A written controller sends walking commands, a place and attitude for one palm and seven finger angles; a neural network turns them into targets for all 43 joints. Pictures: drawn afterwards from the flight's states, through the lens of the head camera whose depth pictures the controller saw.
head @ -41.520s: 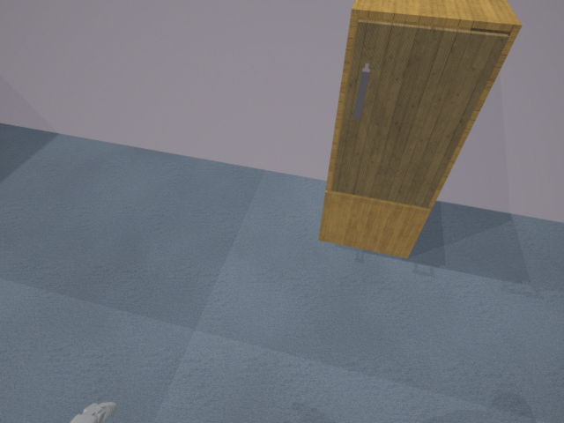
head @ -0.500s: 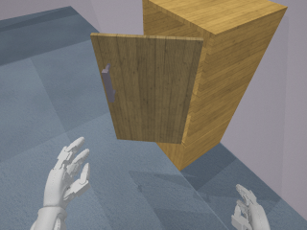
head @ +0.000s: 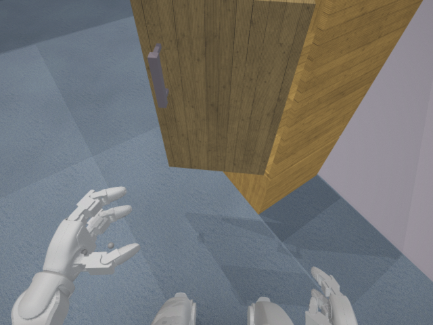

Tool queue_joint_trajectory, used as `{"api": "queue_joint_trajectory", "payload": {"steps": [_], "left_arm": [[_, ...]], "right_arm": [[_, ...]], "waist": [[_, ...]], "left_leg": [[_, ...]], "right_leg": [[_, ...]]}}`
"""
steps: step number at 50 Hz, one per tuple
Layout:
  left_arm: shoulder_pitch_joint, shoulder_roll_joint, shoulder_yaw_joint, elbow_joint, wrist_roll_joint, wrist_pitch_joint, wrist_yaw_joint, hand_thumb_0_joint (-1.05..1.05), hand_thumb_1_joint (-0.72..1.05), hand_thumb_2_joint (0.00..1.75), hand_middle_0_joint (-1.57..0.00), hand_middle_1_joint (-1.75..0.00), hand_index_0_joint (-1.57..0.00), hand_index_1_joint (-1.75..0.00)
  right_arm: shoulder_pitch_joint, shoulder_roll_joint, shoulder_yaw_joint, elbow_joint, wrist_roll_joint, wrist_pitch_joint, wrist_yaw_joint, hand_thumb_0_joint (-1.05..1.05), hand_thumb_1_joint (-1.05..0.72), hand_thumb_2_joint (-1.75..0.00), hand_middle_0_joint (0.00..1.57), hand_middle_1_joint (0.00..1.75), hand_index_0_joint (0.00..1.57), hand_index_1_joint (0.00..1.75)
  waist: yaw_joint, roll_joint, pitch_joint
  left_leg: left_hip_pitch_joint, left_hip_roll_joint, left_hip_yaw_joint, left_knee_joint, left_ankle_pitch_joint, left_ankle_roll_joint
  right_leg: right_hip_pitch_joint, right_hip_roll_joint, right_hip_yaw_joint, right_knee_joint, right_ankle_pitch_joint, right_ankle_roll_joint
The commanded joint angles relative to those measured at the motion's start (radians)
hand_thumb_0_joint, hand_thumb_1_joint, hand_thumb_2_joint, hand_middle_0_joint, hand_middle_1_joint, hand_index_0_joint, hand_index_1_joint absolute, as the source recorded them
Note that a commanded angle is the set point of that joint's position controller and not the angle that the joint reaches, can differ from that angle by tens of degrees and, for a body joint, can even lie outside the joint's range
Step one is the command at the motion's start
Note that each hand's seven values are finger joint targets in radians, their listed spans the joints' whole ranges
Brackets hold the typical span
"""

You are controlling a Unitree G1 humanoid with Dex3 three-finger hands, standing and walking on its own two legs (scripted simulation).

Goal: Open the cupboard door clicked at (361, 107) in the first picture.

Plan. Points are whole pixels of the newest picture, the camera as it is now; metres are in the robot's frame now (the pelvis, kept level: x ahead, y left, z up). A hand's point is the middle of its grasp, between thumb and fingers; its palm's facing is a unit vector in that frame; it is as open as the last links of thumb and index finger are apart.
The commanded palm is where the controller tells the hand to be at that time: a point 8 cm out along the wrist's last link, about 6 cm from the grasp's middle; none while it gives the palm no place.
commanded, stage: raise the hand with hooked fingers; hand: left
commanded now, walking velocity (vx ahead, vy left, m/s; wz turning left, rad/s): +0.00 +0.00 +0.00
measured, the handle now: (160, 77) +0.63 +0.16 +0.08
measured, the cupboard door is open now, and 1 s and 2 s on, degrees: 50 50 50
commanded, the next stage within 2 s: move the hooked fingers beside the handle in 1.32 s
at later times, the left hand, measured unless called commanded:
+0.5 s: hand (67, 211) +0.28 +0.25 +0.08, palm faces +0.01 -1.00 -0.08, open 13.5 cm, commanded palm +0.26 +0.30 +0.08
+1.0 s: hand (66, 188) +0.32 +0.26 +0.09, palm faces -0.07 -1.00 -0.04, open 14.0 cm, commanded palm +0.29 +0.32 +0.09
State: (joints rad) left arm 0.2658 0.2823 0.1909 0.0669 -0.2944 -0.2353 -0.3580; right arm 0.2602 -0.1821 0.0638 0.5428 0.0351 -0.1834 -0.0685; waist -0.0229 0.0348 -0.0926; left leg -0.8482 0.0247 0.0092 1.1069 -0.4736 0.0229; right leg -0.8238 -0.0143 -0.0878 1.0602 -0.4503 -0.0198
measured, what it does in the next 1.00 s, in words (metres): stands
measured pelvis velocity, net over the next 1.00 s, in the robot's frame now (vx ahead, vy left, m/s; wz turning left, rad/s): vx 0.03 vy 0.00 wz -0.01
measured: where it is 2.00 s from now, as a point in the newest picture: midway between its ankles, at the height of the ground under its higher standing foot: outside the picture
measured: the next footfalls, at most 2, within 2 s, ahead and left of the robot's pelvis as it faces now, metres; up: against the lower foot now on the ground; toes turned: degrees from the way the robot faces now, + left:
none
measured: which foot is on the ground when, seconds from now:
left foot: down 0.00-1.00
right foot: down 0.00-1.00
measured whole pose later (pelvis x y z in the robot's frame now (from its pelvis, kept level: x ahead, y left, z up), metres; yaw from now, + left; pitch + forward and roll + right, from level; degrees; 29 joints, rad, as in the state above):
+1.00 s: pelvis +0.03 +0.00 +0.03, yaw +0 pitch +11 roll -2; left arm -0.02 0.44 0.44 0.43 -0.38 -0.27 -0.59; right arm 0.30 -0.30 0.03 0.55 0.04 -0.20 -0.07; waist -0.03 0.02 -0.08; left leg -0.70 0.03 0.02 0.94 -0.44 0.02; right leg -0.68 0.00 -0.08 0.89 -0.41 -0.02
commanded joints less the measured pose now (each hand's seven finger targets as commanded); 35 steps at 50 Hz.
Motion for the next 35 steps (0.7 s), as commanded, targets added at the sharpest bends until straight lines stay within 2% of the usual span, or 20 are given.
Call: {"api": "queue_joint_trajectory", "payload": {"steps": [1,2,4,6,8,9,10,12,14,16,19,20,22,23,24,27,30,33,34,35], "left_arm": [[0.01,0.144,0.184,-0.252,-0.045,-0.131,0.074,0.0,-0.03,0.5,-0.27,-0.9,-0.27,-0.9],[-0.009,0.124,0.156,-0.244,-0.035,-0.162,0.08,0.0,-0.06,0.49,-0.27,-0.92,-0.27,-0.92],[-0.065,0.121,0.115,-0.213,-0.012,-0.21,0.071,0.0,-0.1,0.47,-0.27,-0.94,-0.27,-0.94],[-0.093,0.117,0.083,-0.161,0.002,-0.231,0.037,0.0,-0.15,0.45,-0.27,-0.98,-0.27,-0.98],[-0.094,0.135,0.084,-0.132,-0.005,-0.221,-0.007,0.0,-0.2,0.43,-0.28,-1.0,-0.28,-1.0],[-0.116,0.156,0.098,-0.122,-0.016,-0.206,-0.03,0.0,-0.22,0.42,-0.28,-1.02,-0.28,-1.02],[-0.127,0.178,0.115,-0.148,-0.022,-0.195,-0.048,0.0,-0.24,0.41,-0.28,-1.03,-0.28,-1.03],[-0.126,0.233,0.179,-0.17,-0.039,-0.174,-0.06,0.0,-0.29,0.39,-0.29,-1.07,-0.29,-1.07],[-0.132,0.284,0.244,-0.17,-0.057,-0.16,-0.052,0.0,-0.34,0.37,-0.29,-1.1,-0.29,-1.1],[-0.133,0.266,0.256,-0.198,-0.074,-0.169,-0.036,0.0,-0.38,0.35,-0.29,-1.12,-0.29,-1.12],[-0.147,0.246,0.252,-0.146,-0.075,-0.167,-0.021,0.0,-0.45,0.32,-0.3,-1.17,-0.3,-1.17],[-0.152,0.231,0.234,-0.106,-0.068,-0.158,-0.027,0.0,-0.48,0.31,-0.3,-1.18,-0.3,-1.18],[-0.186,0.223,0.209,-0.04,-0.059,-0.136,-0.051,0.0,-0.5,0.3,-0.3,-1.2,-0.3,-1.2],[-0.201,0.236,0.213,-0.014,-0.055,-0.124,-0.066,0.0,-0.5,0.3,-0.3,-1.2,-0.3,-1.2],[-0.223,0.241,0.205,0.016,-0.057,-0.11,-0.091,0.0,-0.5,0.3,-0.3,-1.2,-0.3,-1.2],[-0.308,0.297,0.239,0.008,-0.063,-0.092,-0.137,0.0,-0.5,0.3,-0.3,-1.2,-0.3,-1.2],[-0.383,0.366,0.302,-0.026,-0.083,-0.109,-0.154,0.0,-0.5,0.3,-0.3,-1.2,-0.3,-1.2],[-0.392,0.378,0.337,0.011,-0.101,-0.138,-0.151,0.0,-0.5,0.3,-0.3,-1.2,-0.3,-1.2],[-0.405,0.401,0.356,0.033,-0.105,-0.142,-0.153,0.0,-0.5,0.3,-0.3,-1.2,-0.3,-1.2],[-0.412,0.389,0.346,0.062,-0.104,-0.14,-0.16,0.0,-0.5,0.3,-0.3,-1.2,-0.3,-1.2]], "right_arm": [[-0.082,-0.166,-0.1,-0.17,-0.003,-0.085,-0.011,0.0,-0.9,-0.9,0.2,0.3,0.2,0.3],[-0.076,-0.169,-0.099,-0.161,-0.008,-0.09,-0.007,0.0,-0.9,-0.9,0.2,0.3,0.2,0.3],[-0.062,-0.188,-0.097,-0.146,-0.015,-0.098,-0.002,0.0,-0.9,-0.9,0.2,0.3,0.2,0.3],[-0.042,-0.206,-0.1,-0.131,-0.007,-0.108,-0.001,0.0,-0.9,-0.9,0.2,0.3,0.2,0.3],[-0.029,-0.221,-0.105,-0.135,0.002,-0.117,-0.005,0.0,-0.9,-0.9,0.2,0.3,0.2,0.3],[-0.024,-0.23,-0.105,-0.138,0.007,-0.118,-0.009,0.0,-0.9,-0.9,0.2,0.3,0.2,0.3],[-0.022,-0.233,-0.108,-0.143,0.011,-0.121,-0.012,0.0,-0.9,-0.9,0.2,0.3,0.2,0.3],[-0.017,-0.234,-0.109,-0.143,0.011,-0.122,-0.018,0.0,-0.9,-0.9,0.2,0.3,0.2,0.3],[-0.018,-0.233,-0.107,-0.141,0.008,-0.117,-0.021,0.0,-0.9,-0.9,0.2,0.3,0.2,0.3],[-0.022,-0.219,-0.103,-0.14,0.007,-0.115,-0.017,0.0,-0.9,-0.9,0.2,0.3,0.2,0.3],[-0.018,-0.217,-0.099,-0.132,0.002,-0.106,-0.009,0.0,-0.9,-0.9,0.2,0.3,0.2,0.3],[-0.016,-0.221,-0.098,-0.13,0.004,-0.101,-0.006,0.0,-0.9,-0.9,0.2,0.3,0.2,0.3],[-0.011,-0.229,-0.098,-0.129,0.007,-0.093,-0.005,0.0,-0.9,-0.9,0.2,0.3,0.2,0.3],[-0.008,-0.237,-0.097,-0.132,0.008,-0.09,-0.007,0.0,-0.9,-0.9,0.2,0.3,0.2,0.3],[-0.008,-0.243,-0.095,-0.135,0.009,-0.087,-0.01,0.0,-0.9,-0.9,0.2,0.3,0.2,0.3],[-0.008,-0.248,-0.093,-0.142,0.012,-0.085,-0.017,0.0,-0.9,-0.9,0.2,0.3,0.2,0.3],[-0.007,-0.246,-0.089,-0.138,0.006,-0.086,-0.021,0.0,-0.9,-0.9,0.2,0.3,0.2,0.3],[-0.007,-0.239,-0.085,-0.127,0.003,-0.089,-0.023,0.0,-0.9,-0.9,0.2,0.3,0.2,0.3],[-0.005,-0.243,-0.084,-0.121,0.001,-0.088,-0.024,0.0,-0.9,-0.9,0.2,0.3,0.2,0.3],[-0.004,-0.241,-0.082,-0.118,0.003,-0.085,-0.023,0.0,-0.9,-0.9,0.2,0.3,0.2,0.3]], "waist": [[0.062,-0.013,-0.265],[0.045,-0.009,-0.227],[0.016,0.009,-0.171],[-0.01,0.021,-0.15],[-0.015,0.017,-0.175],[-0.011,0.009,-0.182],[-0.003,0.038,-0.225],[0.016,0.047,-0.284],[0.034,0.051,-0.284],[0.041,0.091,-0.286],[0.032,0.095,-0.232],[0.018,0.081,-0.205],[-0.002,0.052,-0.171],[-0.003,0.032,-0.169],[-0.006,0.039,-0.154],[-0.001,0.04,-0.229],[0.014,0.069,-0.305],[0.017,0.053,-0.282],[0.023,0.052,-0.272],[0.015,0.061,-0.257]], "left_leg": [[0.155,-0.024,-0.056,-0.222,0.196,-0.008],[0.146,-0.024,-0.055,-0.217,0.178,-0.008],[0.13,-0.02,-0.064,-0.208,0.145,-0.006],[0.134,-0.019,-0.067,-0.214,0.084,-0.007],[0.143,-0.022,-0.062,-0.22,0.062,-0.002],[0.155,-0.021,-0.069,-0.226,0.081,-0.002],[0.181,-0.023,-0.063,-0.231,0.098,-0.001],[0.221,-0.024,-0.06,-0.239,0.175,0.0],[0.24,-0.022,-0.066,-0.244,0.229,-0.005],[0.274,-0.021,-0.062,-0.251,0.297,-0.013],[0.272,-0.02,-0.062,-0.251,0.333,-0.017],[0.267,-0.017,-0.06,-0.254,0.319,-0.018],[0.243,-0.019,-0.054,-0.258,0.262,-0.014],[0.232,-0.02,-0.055,-0.262,0.247,-0.012],[0.232,-0.02,-0.054,-0.261,0.251,-0.01],[0.268,-0.022,-0.051,-0.265,0.276,-0.005],[0.316,-0.022,-0.052,-0.26,0.349,-0.007],[0.312,-0.021,-0.053,-0.269,0.337,-0.008],[0.302,-0.021,-0.054,-0.264,0.348,-0.009],[0.305,-0.02,-0.051,-0.272,0.338,-0.01]], "right_leg": [[0.2,0.029,0.022,-0.175,0.083,-0.005],[0.165,0.029,0.021,-0.174,0.065,-0.003],[0.104,0.033,0.016,-0.16,0.035,-0.01],[0.064,0.03,0.018,-0.169,-0.012,-0.007],[0.082,0.026,0.031,-0.193,-0.026,-0.004],[0.102,0.031,0.03,-0.192,-0.004,-0.009],[0.124,0.028,0.035,-0.199,0.011,-0.007],[0.186,0.027,0.033,-0.203,0.08,-0.007],[0.208,0.037,0.023,-0.194,0.126,-0.012],[0.224,0.035,0.015,-0.189,0.188,-0.012],[0.212,0.042,0.006,-0.191,0.22,-0.015],[0.196,0.041,0.005,-0.199,0.215,-0.011],[0.181,0.038,0.009,-0.22,0.186,-0.004],[0.188,0.037,0.011,-0.226,0.178,-0.004],[0.19,0.041,0.016,-0.229,0.188,-0.009],[0.231,0.037,0.026,-0.24,0.216,-0.006],[0.277,0.041,0.031,-0.232,0.274,-0.011],[0.275,0.041,0.03,-0.241,0.258,-0.009],[0.286,0.045,0.033,-0.238,0.269,-0.016],[0.273,0.043,0.032,-0.243,0.262,-0.013]]}}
